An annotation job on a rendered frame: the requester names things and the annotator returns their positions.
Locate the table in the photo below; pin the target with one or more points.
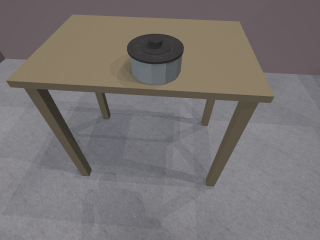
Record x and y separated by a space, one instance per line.
88 53

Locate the lid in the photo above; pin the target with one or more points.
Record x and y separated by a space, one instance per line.
139 49

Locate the knob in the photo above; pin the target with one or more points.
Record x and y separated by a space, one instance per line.
155 41

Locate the pot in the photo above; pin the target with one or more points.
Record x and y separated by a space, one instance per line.
156 74

